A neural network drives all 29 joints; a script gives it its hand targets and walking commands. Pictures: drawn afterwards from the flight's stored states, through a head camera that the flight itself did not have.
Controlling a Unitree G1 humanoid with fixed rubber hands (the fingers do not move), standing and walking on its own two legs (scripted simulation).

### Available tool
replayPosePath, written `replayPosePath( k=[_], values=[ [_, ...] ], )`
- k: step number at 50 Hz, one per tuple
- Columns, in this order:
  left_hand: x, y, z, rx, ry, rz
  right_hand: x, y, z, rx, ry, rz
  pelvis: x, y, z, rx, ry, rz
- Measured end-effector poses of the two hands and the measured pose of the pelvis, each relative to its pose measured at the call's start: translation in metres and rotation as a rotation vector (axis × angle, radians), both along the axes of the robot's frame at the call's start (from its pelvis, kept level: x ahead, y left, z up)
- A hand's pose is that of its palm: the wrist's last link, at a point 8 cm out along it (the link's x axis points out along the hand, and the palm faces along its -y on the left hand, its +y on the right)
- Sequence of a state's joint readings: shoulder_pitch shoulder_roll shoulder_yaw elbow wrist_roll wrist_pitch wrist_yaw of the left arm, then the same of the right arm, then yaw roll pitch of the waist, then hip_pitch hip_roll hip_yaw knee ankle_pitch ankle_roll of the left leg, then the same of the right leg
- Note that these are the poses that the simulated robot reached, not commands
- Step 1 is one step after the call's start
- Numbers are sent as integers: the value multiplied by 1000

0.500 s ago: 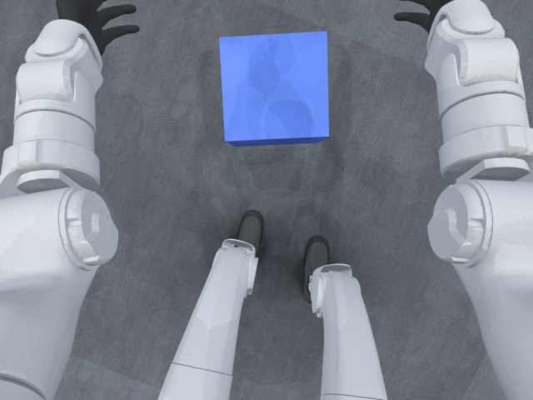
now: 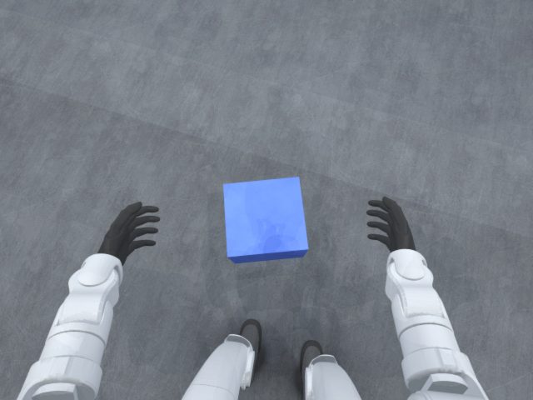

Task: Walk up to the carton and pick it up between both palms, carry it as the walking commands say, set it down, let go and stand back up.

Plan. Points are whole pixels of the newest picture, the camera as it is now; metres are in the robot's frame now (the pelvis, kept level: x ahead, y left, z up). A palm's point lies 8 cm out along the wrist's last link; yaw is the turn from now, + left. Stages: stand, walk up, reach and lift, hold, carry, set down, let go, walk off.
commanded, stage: let go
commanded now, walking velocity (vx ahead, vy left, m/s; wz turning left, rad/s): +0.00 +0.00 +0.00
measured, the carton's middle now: (265, 222) +0.49 +0.08 -0.65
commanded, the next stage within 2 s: stand in 0.86 s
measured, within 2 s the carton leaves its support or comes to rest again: neither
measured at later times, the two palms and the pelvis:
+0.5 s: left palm (144, 345) +0.17 +0.18 -0.04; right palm (509, 378) +0.19 -0.28 -0.04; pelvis +0.02 -0.06 +0.03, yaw +2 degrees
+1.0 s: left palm (99, 329) +0.18 +0.25 -0.04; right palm (502, 383) +0.18 -0.27 -0.05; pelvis +0.03 -0.02 +0.02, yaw +1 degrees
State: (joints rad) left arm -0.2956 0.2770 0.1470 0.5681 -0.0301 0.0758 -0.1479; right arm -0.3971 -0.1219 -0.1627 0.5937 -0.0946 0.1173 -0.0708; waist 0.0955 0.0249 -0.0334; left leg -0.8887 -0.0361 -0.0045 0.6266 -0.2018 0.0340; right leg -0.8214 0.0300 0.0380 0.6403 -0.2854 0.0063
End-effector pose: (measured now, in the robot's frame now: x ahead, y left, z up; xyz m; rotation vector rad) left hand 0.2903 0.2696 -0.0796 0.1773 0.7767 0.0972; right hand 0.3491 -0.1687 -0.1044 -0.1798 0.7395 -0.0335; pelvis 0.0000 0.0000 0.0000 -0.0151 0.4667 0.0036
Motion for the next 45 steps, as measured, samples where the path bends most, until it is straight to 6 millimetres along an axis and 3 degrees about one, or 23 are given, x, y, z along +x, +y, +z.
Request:
replayPosePath(
  k=[9,15,21,26,36,45],
  values=[
    [-89,-56,23,-18,33,9,-86,-63,34,-17,26,-12,2,-27,20,23,-245,3],
    [-119,-78,36,-15,19,17,-129,-91,47,-19,36,13,4,-47,25,39,-387,15],
    [-127,-87,37,-18,43,5,-155,-107,58,-30,54,23,10,-59,29,50,-473,21],
    [-117,-88,38,-10,39,-26,-163,-112,59,-28,84,2,18,-58,29,41,-492,22],
    [-106,-72,43,10,45,-11,-158,-93,61,11,57,-28,34,-39,29,32,-478,13],
    [-103,-49,43,23,41,47,-157,-75,59,-26,43,-10,29,-20,26,23,-475,22]
  ],
)
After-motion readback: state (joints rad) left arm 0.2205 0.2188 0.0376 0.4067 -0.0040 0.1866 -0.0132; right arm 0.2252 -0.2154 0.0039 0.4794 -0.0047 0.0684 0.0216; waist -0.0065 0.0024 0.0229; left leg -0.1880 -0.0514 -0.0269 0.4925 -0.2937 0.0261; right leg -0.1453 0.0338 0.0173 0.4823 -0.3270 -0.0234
